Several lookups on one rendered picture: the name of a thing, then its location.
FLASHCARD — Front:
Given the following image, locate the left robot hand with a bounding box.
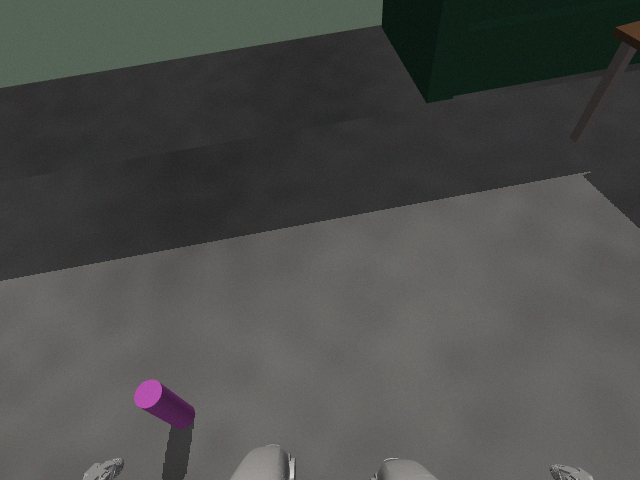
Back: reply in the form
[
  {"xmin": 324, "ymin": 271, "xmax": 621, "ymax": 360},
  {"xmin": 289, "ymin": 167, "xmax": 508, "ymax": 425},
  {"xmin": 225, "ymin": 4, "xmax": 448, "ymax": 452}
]
[{"xmin": 83, "ymin": 458, "xmax": 124, "ymax": 480}]

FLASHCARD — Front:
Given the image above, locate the coffee table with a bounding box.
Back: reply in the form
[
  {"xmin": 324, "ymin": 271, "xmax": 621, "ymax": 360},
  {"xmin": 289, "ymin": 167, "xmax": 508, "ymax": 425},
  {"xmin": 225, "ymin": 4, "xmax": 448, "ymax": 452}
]
[{"xmin": 569, "ymin": 21, "xmax": 640, "ymax": 199}]

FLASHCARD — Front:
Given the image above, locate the right robot hand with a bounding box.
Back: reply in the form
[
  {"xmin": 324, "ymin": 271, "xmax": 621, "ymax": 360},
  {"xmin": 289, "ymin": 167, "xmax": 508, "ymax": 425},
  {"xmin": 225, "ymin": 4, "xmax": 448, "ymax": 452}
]
[{"xmin": 550, "ymin": 464, "xmax": 593, "ymax": 480}]

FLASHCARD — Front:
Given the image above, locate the sofa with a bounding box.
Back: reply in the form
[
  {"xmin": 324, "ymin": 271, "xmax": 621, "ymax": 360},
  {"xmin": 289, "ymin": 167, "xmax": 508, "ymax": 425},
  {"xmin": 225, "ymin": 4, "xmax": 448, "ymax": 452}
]
[{"xmin": 382, "ymin": 0, "xmax": 640, "ymax": 103}]

